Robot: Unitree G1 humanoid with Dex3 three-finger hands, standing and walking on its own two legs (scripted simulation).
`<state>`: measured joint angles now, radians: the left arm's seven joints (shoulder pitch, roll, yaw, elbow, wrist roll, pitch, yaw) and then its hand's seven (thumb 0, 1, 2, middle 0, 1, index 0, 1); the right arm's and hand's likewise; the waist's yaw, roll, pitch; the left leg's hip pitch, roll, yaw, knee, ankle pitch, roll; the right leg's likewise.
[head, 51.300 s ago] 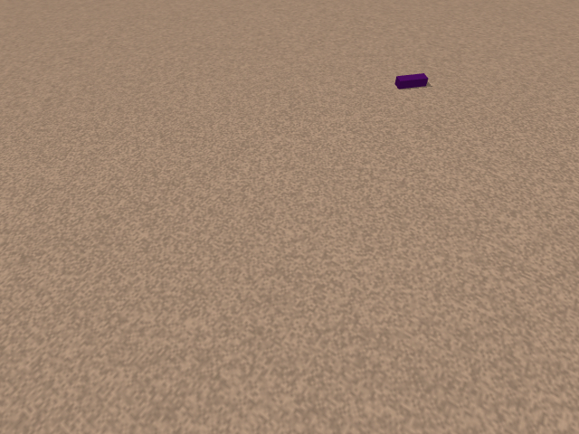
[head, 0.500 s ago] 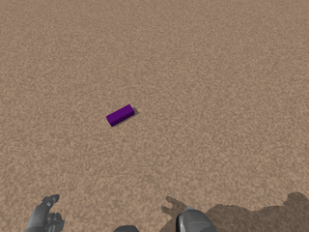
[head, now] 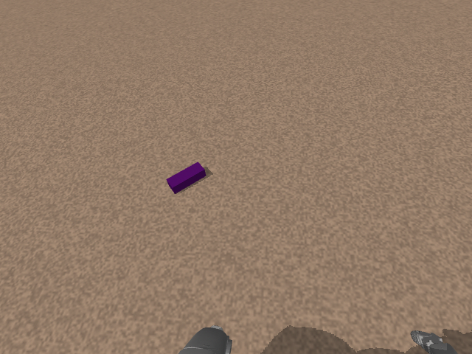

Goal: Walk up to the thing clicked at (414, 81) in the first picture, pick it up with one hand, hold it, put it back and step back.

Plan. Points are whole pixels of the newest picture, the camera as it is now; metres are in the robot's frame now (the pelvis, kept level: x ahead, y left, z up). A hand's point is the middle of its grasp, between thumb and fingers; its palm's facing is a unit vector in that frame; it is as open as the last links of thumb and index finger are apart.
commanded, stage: step back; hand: left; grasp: from above
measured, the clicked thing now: (186, 177) +1.01 +0.37 -0.74
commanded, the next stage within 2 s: stand in 1.04 s
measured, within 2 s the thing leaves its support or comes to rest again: neither
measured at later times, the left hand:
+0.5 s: hand out of the picture +0.01 +0.26 -0.15, palm faces +0.09 -0.92 -0.38, open 7.4 cm
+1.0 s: hand out of the picture +0.08 +0.29 -0.15, palm faces +0.09 -0.93 -0.36, open 7.4 cm
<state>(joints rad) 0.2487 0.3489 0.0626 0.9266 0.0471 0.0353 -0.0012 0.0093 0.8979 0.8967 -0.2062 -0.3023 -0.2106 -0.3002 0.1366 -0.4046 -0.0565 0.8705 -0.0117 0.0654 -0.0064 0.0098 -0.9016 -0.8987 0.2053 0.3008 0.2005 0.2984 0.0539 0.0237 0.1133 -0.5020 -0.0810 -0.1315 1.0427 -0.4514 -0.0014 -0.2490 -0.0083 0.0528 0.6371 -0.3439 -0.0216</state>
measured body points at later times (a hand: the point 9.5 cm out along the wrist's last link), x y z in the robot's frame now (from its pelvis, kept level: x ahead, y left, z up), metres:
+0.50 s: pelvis -0.02 -0.01 +0.00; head -0.02 -0.02 +0.45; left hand +0.01 +0.31 -0.12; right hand +0.06 -0.32 -0.13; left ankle -0.05 +0.13 -0.72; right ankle +0.02 -0.12 -0.73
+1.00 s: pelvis +0.02 +0.02 +0.00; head +0.04 +0.03 +0.45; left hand +0.07 +0.34 -0.12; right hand +0.16 -0.26 -0.12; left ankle +0.03 +0.15 -0.73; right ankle +0.02 -0.12 -0.73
